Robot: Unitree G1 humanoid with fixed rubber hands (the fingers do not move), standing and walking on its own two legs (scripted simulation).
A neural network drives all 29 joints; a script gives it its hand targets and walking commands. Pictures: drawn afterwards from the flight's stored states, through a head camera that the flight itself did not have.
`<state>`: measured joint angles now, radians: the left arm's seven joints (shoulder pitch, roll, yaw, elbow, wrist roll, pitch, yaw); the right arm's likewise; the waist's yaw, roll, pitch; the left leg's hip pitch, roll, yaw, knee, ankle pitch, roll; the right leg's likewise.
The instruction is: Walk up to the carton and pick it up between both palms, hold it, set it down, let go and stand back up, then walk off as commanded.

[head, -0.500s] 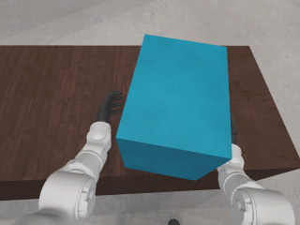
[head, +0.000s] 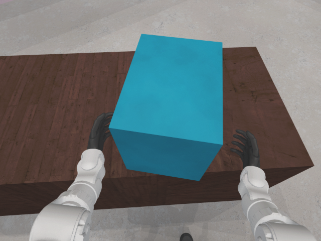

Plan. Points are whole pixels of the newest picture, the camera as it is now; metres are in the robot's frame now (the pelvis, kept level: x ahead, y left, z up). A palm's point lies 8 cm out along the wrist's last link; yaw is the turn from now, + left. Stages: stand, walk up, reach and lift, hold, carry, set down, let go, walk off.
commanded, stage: set down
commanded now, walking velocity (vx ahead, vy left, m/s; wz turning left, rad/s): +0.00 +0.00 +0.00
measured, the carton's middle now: (171, 110) +0.49 -0.05 -0.02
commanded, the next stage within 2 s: none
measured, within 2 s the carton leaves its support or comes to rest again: neither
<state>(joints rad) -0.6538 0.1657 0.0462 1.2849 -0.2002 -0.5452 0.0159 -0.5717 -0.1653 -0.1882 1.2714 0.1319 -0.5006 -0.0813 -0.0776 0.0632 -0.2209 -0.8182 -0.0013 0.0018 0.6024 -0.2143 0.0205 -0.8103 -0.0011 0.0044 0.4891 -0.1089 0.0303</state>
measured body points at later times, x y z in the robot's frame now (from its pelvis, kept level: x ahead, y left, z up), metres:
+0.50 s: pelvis +0.00 -0.01 +0.00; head +0.08 -0.02 +0.44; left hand +0.37 +0.18 -0.03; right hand +0.30 -0.23 -0.06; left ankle +0.02 +0.10 -0.72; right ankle +0.05 -0.14 -0.72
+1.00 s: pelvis +0.00 -0.02 +0.00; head +0.04 -0.02 +0.45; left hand +0.31 +0.21 -0.02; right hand +0.26 -0.23 -0.04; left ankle +0.02 +0.10 -0.72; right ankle +0.05 -0.14 -0.72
